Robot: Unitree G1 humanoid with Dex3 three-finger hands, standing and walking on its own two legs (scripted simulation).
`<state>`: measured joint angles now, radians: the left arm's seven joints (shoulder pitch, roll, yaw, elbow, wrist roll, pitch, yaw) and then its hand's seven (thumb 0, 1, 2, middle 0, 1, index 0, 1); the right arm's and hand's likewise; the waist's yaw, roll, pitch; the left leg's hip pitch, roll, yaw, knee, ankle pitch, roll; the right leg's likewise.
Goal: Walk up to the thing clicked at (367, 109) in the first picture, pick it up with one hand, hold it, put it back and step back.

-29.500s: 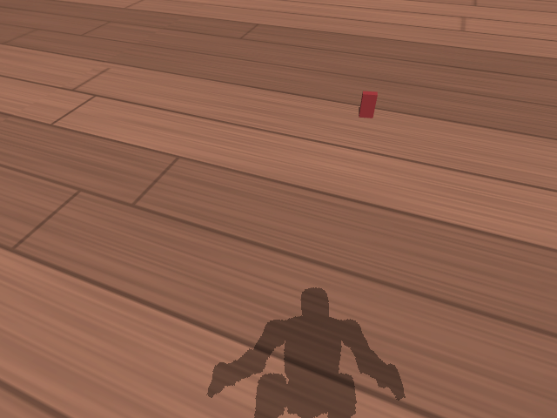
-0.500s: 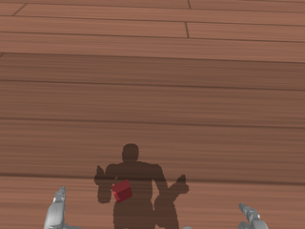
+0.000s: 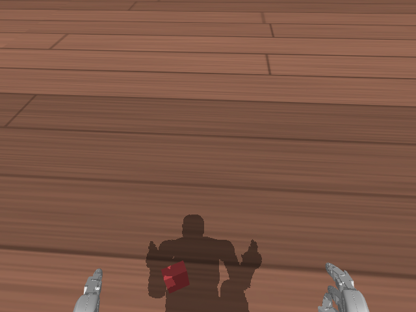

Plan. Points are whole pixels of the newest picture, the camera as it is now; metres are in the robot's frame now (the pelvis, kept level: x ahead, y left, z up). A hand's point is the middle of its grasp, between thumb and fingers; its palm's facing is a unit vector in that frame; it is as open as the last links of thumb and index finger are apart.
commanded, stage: home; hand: left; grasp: from the side
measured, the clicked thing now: (176, 277) +0.43 +0.16 -0.64
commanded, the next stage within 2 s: stand in 1.42 s
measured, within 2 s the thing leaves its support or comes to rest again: neither
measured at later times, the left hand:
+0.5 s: hand out of the picture +0.16 +0.17 -0.05, palm faces +0.08 -0.95 -0.28, open 17.6 cm
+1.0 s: hand out of the picture +0.16 +0.18 -0.05, palm faces +0.08 -0.96 -0.28, open 17.6 cm
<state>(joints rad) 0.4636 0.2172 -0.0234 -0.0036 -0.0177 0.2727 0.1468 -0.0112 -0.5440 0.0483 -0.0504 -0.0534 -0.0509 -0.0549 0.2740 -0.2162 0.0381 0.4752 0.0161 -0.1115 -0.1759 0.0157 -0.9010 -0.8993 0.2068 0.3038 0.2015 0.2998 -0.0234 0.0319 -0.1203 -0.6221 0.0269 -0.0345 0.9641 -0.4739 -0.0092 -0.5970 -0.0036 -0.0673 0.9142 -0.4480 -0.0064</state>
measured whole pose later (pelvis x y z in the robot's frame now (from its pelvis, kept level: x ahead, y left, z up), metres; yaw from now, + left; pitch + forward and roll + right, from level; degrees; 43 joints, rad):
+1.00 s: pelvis -0.01 +0.00 +0.00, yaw +0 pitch +7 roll -2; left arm 0.46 0.22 -0.02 0.01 -0.02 0.24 0.13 -0.01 -0.56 0.04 -0.05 -0.05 -0.05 -0.05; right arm 0.29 -0.21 0.04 0.51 0.01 -0.15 -0.18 0.02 -0.90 -0.90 0.21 0.30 0.20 0.30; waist -0.03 0.03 -0.11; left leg -0.62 0.03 -0.02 0.96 -0.46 0.00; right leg -0.60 0.00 -0.06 0.91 -0.43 0.00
